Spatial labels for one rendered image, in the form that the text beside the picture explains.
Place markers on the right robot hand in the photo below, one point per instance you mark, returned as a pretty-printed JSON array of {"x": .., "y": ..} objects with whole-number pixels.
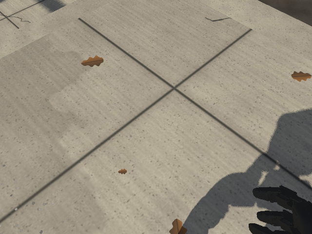
[{"x": 297, "y": 222}]

